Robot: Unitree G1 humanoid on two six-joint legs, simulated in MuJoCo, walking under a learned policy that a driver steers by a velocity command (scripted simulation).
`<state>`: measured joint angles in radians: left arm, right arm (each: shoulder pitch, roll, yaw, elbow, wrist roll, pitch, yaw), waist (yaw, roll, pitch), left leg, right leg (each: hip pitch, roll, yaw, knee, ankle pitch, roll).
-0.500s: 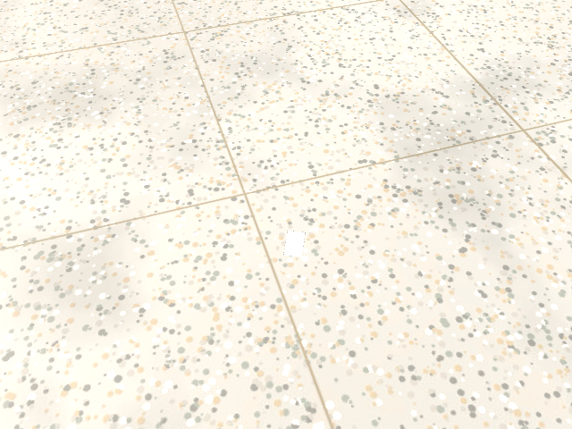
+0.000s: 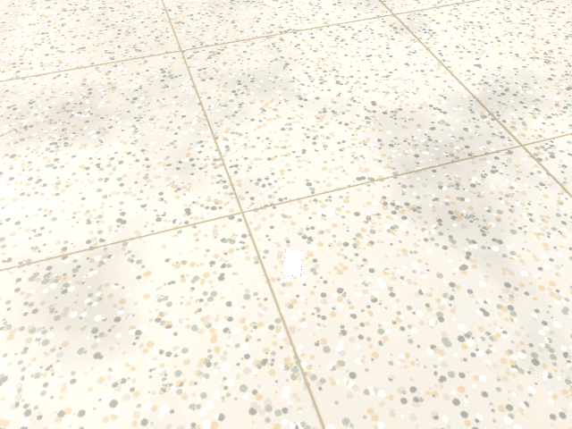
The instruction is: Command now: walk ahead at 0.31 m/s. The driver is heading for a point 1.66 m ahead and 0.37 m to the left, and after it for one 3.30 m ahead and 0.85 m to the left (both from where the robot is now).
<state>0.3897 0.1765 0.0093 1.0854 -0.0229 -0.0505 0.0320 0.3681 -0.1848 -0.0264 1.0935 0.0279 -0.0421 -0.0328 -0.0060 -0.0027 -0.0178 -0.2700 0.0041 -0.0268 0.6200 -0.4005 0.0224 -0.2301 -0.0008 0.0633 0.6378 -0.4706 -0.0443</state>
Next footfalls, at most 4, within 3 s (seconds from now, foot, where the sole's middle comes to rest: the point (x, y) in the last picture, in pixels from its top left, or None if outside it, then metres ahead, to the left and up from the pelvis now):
0.44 left None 0.38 0.12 -0.76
1.00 right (347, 367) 0.69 -0.12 -0.76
1.52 left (224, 297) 0.90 0.20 -0.76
2.08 right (235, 200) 1.27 0.19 -0.76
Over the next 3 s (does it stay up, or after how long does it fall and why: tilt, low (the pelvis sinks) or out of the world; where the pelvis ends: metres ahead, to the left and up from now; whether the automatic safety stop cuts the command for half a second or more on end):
stays up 1.48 0.35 0.01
